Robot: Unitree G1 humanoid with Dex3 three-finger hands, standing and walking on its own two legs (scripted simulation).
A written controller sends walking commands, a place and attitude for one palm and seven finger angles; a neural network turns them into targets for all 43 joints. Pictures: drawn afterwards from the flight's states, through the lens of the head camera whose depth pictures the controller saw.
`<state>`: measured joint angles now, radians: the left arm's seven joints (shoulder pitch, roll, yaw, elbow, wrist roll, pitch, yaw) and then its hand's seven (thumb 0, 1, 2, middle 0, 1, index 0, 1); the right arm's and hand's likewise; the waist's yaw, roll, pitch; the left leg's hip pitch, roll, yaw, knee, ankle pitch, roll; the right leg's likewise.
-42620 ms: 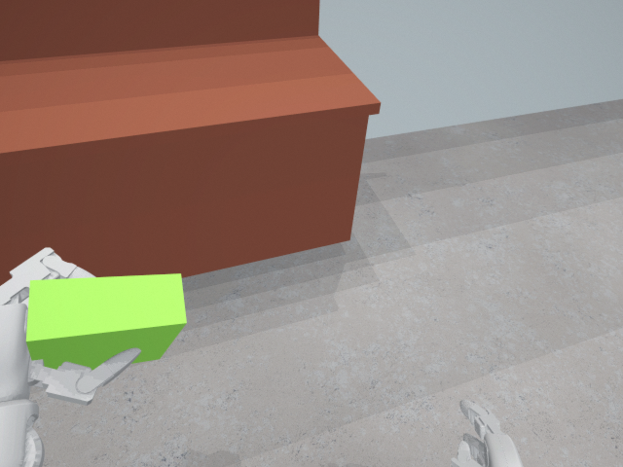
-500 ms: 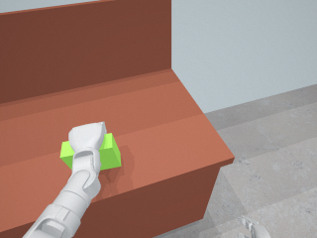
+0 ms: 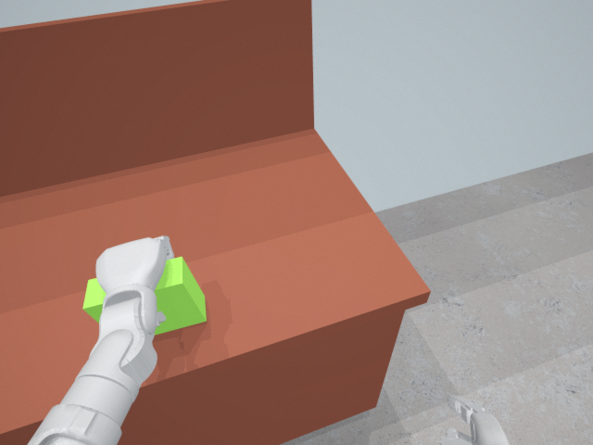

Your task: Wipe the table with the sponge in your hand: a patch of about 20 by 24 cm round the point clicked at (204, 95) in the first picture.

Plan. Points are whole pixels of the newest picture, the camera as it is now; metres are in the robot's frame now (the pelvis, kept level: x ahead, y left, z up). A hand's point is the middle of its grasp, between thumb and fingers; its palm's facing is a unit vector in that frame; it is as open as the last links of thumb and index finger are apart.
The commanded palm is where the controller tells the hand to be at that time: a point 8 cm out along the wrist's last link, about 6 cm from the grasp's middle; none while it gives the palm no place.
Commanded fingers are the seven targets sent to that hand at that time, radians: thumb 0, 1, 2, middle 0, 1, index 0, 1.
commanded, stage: slide back across to the middle lane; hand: left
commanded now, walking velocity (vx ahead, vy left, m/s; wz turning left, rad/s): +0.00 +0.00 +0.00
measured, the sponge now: (155, 307) +0.32 +0.26 -0.01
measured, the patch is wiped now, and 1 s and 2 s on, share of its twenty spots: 1.00 1.00 1.00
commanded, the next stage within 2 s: wipe forward along the middle lane in 0.28 s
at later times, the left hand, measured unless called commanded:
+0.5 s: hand (121, 298) +0.30 +0.29 +0.04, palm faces -0.07 -0.03 -1.00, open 9.4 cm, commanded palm +0.29 +0.30 +0.08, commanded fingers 0.00 0.10 1.30 -1.20 -1.60 -1.20 -1.60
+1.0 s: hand (119, 274) +0.35 +0.31 +0.04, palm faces -0.12 +0.01 -0.99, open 9.3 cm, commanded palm +0.33 +0.31 +0.07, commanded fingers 0.00 0.10 1.30 -1.20 -1.60 -1.20 -1.60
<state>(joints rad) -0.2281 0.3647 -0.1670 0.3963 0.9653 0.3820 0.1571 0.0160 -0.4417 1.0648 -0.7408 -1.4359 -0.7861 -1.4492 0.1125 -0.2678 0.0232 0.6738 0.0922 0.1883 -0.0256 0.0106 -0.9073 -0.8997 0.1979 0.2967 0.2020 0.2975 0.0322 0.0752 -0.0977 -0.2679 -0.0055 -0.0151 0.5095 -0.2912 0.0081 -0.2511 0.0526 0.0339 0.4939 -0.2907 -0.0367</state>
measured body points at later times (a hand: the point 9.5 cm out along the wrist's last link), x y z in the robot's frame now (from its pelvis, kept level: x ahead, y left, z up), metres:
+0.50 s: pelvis -0.01 +0.00 +0.00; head -0.01 -0.03 +0.45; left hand +0.30 +0.29 +0.10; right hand +0.16 -0.24 -0.12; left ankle -0.02 +0.12 -0.74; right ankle -0.02 -0.10 -0.74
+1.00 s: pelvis -0.04 +0.00 -0.01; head +0.00 -0.02 +0.44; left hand +0.35 +0.31 +0.10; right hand +0.08 -0.26 -0.14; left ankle -0.02 +0.12 -0.74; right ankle -0.02 -0.10 -0.74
